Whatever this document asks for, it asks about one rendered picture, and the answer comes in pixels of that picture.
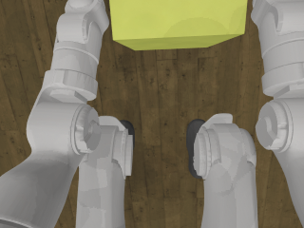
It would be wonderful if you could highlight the left robot forearm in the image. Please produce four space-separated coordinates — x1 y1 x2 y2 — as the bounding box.
26 0 109 137

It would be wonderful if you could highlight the robot right upper arm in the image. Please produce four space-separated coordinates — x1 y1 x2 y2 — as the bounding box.
256 97 304 228

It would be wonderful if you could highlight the left robot shin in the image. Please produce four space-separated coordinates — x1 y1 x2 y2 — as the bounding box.
79 116 125 169

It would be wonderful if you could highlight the carton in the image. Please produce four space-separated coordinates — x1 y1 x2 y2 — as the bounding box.
109 0 248 50

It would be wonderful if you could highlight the robot left upper arm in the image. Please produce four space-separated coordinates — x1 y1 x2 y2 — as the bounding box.
0 101 102 228

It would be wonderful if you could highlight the right robot forearm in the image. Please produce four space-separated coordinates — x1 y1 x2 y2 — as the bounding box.
251 0 304 99

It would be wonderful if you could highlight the robot shin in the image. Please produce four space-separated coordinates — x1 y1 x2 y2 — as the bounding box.
79 116 125 169
193 113 257 176

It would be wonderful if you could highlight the right robot shin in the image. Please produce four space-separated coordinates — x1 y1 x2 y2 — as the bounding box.
193 113 257 176

